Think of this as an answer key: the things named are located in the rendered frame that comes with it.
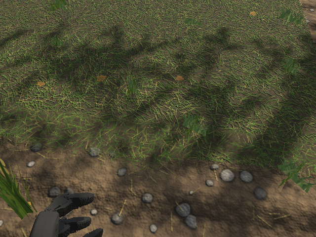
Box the left robot hand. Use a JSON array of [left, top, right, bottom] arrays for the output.
[[29, 193, 104, 237]]

